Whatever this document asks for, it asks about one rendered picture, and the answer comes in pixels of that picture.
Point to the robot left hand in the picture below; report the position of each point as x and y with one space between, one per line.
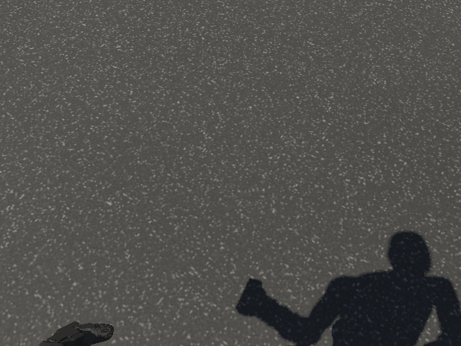
75 334

